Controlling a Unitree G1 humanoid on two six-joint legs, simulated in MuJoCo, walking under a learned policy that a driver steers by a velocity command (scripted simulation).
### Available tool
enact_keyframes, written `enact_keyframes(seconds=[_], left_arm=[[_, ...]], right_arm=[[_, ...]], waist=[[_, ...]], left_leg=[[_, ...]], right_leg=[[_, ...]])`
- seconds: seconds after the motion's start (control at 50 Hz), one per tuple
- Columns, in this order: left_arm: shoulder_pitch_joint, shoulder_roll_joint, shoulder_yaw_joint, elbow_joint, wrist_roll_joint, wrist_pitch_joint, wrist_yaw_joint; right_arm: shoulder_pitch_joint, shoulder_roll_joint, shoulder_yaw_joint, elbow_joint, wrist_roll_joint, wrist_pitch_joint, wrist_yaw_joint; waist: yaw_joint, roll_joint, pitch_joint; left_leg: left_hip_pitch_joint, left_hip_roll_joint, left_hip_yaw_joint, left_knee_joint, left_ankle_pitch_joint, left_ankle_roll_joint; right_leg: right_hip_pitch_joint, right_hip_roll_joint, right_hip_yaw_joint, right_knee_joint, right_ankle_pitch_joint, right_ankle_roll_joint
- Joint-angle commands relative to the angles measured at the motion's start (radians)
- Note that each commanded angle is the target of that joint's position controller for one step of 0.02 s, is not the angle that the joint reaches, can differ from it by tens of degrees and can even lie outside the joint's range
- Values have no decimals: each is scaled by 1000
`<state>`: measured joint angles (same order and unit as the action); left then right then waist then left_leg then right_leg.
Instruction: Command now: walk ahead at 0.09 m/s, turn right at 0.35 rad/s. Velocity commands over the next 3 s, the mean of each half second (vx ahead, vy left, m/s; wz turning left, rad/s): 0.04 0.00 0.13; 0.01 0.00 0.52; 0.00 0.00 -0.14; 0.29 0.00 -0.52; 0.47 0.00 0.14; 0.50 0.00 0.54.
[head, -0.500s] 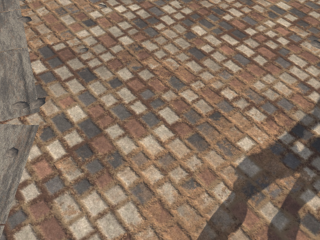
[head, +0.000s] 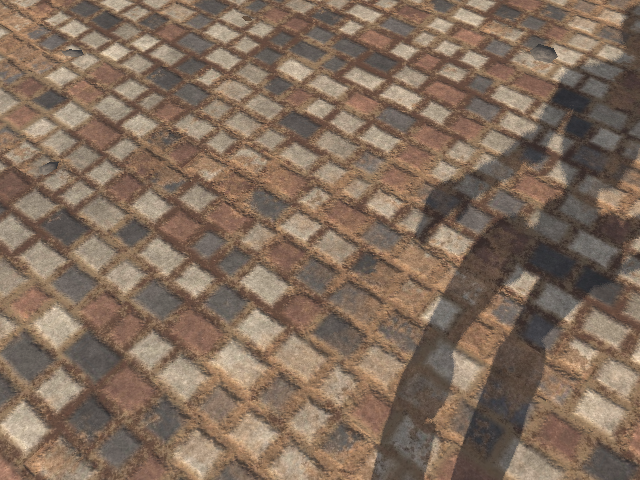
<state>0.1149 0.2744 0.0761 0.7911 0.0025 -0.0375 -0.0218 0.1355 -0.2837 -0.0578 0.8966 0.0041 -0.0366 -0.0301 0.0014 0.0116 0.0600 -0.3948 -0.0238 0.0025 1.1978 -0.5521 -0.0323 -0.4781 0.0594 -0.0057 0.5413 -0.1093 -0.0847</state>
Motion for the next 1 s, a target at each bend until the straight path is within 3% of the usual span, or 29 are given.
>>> enact_keyframes(seconds=[0.02,0.06,0.14,0.18,0.22,0.3,0.32,0.34,0.36,0.38,0.42,0.46,0.5,0.54,0.58,0.6,0.62,0.64,0.66,0.68,0.7,0.72,0.76,0.8,0.86,0.94,1.0], left_arm=[[19,101,19,-72,-4,3,22],[18,118,21,-69,17,8,26],[-5,76,1,-49,29,7,41],[1,80,-4,-27,35,8,41],[-12,116,2,-23,30,15,45],[14,135,10,-7,-2,32,63],[32,121,10,-11,1,31,67],[50,92,8,-26,13,27,69],[-33,78,9,-41,19,25,71],[-77,69,9,-58,16,26,71],[-92,67,16,-65,7,31,68],[-64,74,24,-60,-5,30,62],[-71,55,16,-62,-12,23,61],[-50,47,11,-55,-20,16,50],[38,68,21,-27,-25,13,36],[69,98,32,-14,-21,17,35],[89,169,49,-20,-2,25,45],[55,236,56,-41,35,36,44],[43,205,46,-59,49,29,45],[-13,146,29,-73,43,20,49],[-63,128,24,-82,28,15,50],[-76,119,20,-84,14,12,54],[-38,123,16,-67,14,15,65],[12,135,20,-49,14,22,77],[28,166,30,-41,10,31,81],[15,204,44,-42,3,38,64],[18,216,46,-28,-21,40,48]], right_arm=[[40,-125,-32,-48,-4,16,-15],[63,-99,-31,-45,-5,33,-21],[88,-46,-12,-10,-2,40,-20],[64,-57,-11,-7,4,44,-13],[32,-93,-20,-24,8,45,-9],[50,-107,-25,-32,-6,41,1],[51,-145,-31,-42,-15,40,1],[42,-207,-49,-45,-2,44,-1],[51,-200,-56,-49,4,42,1],[61,-188,-54,-55,-5,37,-2],[84,-188,-61,-63,-13,16,-9],[73,-195,-68,-71,4,4,-16],[40,-190,-75,-81,26,25,-24],[18,-193,-80,-95,25,54,-28],[-25,-183,-77,-117,32,71,-30],[-12,-156,-69,-124,31,74,-31],[35,-92,-52,-125,14,75,-27],[80,-69,-50,-148,9,60,-21],[78,-156,-70,-149,4,48,-14],[76,-204,-90,-127,19,51,-11],[94,-193,-94,-106,20,63,-17],[92,-178,-91,-102,14,74,-22],[57,-139,-79,-131,17,78,-15],[4,-114,-66,-172,23,74,-7],[-36,-97,-50,-214,18,74,8],[-45,-101,-43,-245,16,79,31],[-23,-102,-46,-249,13,85,40]], waist=[[-3,-24,-209],[-22,-90,-194],[-25,-112,-231],[-9,-129,-208],[-2,-134,-156],[-20,-92,-104],[-1,-17,-100],[43,131,-103],[2,201,-61],[-20,230,-53],[-45,237,-83],[-24,158,-123],[-21,134,-148],[-16,163,-174],[33,168,-182],[35,131,-188],[9,-66,-200],[-23,-305,-176],[-16,-245,-171],[-34,-144,-125],[-54,-103,-91],[-47,-107,-76],[-25,-124,-71],[7,-138,-83],[29,-145,-105],[33,-162,-106],[16,-164,-106]], left_leg=[[-187,86,-85,14,73,-4],[-96,71,-59,-84,108,-10],[48,100,-47,-333,216,-30],[102,100,-34,-410,261,-28],[88,86,-12,-464,247,-15],[120,70,0,-689,370,53],[132,129,-85,-722,504,92],[118,203,-209,-768,545,150],[93,251,-319,-845,480,203],[127,281,-395,-874,490,232],[225,319,-456,-864,671,275],[302,313,-436,-816,821,271],[324,259,-389,-792,836,220],[285,223,-377,-785,842,206],[226,175,-370,-761,728,170],[152,136,-349,-723,576,131],[-13,41,-253,-520,289,70],[-203,-90,-153,-347,-101,19],[-221,-10,-174,-128,-113,-2],[-226,7,-177,-45,-39,-6],[-235,17,-159,-25,29,-16],[-253,25,-152,-7,91,-29],[-244,23,-112,-9,159,-52],[-268,39,-81,-102,189,-71],[-221,73,-48,-241,197,-80],[-68,74,20,-399,190,-47],[26,46,47,-562,217,-2]], right_leg=[[294,-295,354,-204,271,-197],[199,-253,300,-233,259,-187],[159,-229,188,-254,179,-163],[137,-231,175,-285,1,-151],[144,-244,194,-291,-140,-142],[201,-245,187,-221,-182,-71],[187,-200,138,-132,-154,-27],[159,-88,14,-37,-176,25],[115,-9,-62,56,-168,66],[60,10,-40,109,-194,72],[-39,20,26,295,-409,74],[-91,-9,75,377,-446,87],[-44,-19,69,229,-357,109],[80,2,45,103,-271,121],[240,10,17,-121,-94,114],[355,-32,35,-200,-6,96],[490,-232,220,-232,106,28],[468,-448,476,-241,315,-140],[415,-513,516,-258,299,-228],[377,-446,402,-248,256,-197],[359,-371,294,-240,202,-141],[362,-340,237,-236,200,-115],[358,-310,145,-239,292,-122],[429,-322,116,-246,302,-143],[471,-350,83,-252,282,-156],[407,-361,20,-242,296,-149],[410,-372,21,-185,300,-127]])
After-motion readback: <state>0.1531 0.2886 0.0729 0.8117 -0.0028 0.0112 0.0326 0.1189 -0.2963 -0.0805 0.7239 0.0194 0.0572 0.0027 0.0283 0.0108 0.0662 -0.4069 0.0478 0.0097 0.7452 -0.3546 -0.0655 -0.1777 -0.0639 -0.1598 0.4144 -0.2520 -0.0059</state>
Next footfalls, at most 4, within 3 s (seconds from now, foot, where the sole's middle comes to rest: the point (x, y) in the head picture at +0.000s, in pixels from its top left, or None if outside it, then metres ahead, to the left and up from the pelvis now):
0.30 left None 0.09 0.16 -0.76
0.62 right None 0.13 -0.09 -0.76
1.06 left None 0.05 0.16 -0.76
1.58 right None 0.11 -0.07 -0.76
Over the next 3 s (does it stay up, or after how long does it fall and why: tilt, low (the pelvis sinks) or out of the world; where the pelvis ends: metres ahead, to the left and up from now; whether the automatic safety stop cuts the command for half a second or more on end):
stays up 0.76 0.12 0.00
